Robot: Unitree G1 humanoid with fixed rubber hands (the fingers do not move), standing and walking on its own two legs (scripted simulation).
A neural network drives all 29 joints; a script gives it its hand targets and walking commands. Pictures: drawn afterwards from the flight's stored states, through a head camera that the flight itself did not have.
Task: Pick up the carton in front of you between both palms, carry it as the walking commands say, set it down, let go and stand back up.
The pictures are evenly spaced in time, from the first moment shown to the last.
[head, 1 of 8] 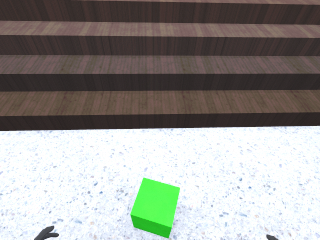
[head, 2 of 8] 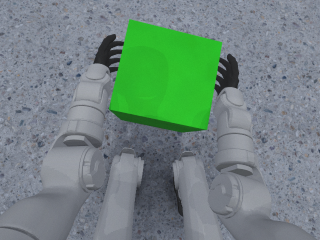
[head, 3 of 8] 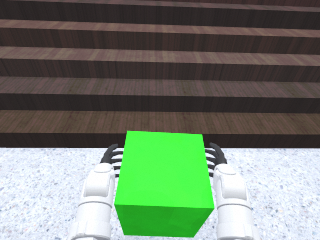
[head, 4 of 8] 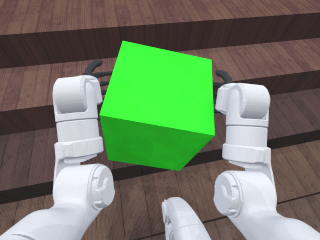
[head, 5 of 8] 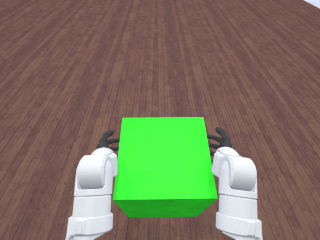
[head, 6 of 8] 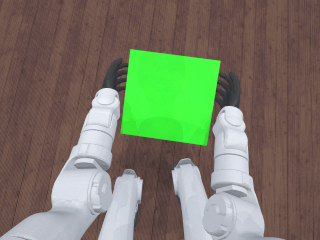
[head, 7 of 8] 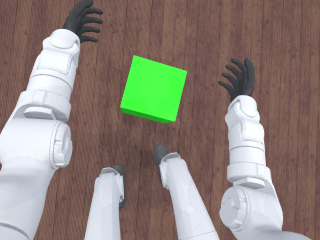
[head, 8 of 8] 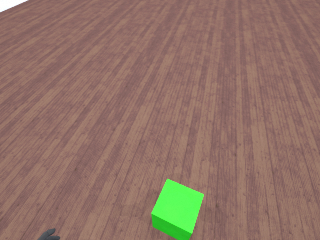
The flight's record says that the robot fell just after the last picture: no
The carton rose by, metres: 1.98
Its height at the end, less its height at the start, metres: +1.23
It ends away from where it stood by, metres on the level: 3.61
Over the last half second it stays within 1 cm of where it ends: yes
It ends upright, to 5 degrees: yes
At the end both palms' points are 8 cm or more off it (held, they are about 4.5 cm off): yes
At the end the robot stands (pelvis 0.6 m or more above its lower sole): yes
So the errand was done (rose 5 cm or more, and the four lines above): yes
